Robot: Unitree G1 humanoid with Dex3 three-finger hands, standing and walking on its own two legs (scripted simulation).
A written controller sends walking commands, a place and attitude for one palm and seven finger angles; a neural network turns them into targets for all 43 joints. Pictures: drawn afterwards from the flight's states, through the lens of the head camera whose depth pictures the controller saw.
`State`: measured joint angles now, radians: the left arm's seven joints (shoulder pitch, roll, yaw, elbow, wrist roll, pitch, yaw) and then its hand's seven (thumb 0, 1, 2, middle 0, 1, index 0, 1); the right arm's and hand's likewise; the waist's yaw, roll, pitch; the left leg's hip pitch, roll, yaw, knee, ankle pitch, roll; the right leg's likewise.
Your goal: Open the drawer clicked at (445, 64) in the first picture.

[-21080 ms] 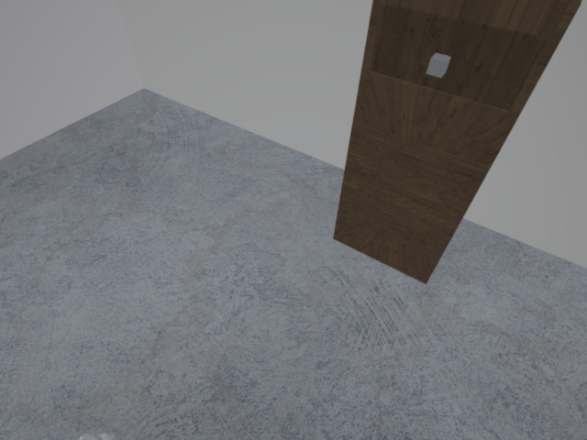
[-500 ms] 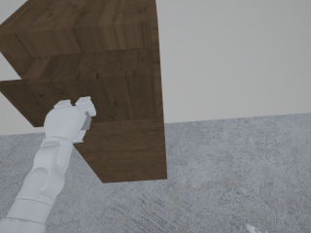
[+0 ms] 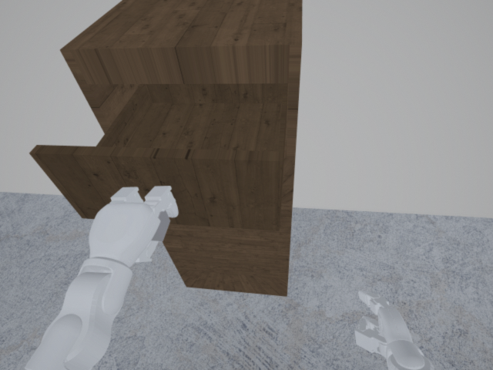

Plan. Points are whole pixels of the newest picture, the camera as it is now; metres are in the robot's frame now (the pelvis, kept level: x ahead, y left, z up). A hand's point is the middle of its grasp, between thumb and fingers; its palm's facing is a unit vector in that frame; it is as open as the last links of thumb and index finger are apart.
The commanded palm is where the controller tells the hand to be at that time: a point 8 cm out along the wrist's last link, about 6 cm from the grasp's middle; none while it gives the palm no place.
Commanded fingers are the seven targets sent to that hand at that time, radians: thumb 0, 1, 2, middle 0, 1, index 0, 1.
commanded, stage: pull the drawer open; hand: left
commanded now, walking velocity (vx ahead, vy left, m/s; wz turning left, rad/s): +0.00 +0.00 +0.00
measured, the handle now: (155, 213) +0.31 +0.20 +0.11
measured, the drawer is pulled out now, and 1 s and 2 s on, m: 0.20 0.22 0.30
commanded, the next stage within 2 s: none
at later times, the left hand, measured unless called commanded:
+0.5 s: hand (144, 242) +0.27 +0.21 +0.09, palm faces +0.05 -0.07 -1.00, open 7.2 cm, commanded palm +0.25 +0.21 +0.15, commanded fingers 0.00 0.90 0.90 -0.40 -1.35 -0.40 -1.35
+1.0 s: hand (139, 257) +0.24 +0.21 +0.09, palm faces +0.06 -0.13 -0.99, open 7.3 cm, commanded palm +0.18 +0.22 +0.15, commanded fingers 0.00 0.90 0.90 -0.40 -1.35 -0.40 -1.35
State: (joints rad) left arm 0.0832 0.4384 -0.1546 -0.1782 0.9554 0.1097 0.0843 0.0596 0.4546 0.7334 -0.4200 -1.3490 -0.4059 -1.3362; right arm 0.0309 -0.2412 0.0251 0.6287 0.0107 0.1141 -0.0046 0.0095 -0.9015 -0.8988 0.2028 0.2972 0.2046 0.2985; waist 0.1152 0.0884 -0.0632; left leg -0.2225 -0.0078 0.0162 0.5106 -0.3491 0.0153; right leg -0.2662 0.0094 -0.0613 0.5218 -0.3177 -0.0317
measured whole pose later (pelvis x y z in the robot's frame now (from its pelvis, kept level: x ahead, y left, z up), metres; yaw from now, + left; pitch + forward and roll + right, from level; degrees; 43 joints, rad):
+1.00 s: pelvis -0.03 +0.00 +0.00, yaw -3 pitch +2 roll +1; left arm 0.18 0.43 -0.03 -0.18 0.92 0.06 0.08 0.08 0.48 0.69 -0.42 -1.35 -0.37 -1.31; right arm 0.12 -0.25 0.00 0.61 0.01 0.06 0.00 0.01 -0.90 -0.90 0.20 0.30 0.21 0.30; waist 0.04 0.09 -0.05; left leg -0.22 0.00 0.07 0.48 -0.30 0.02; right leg -0.29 0.02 -0.01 0.52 -0.26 -0.03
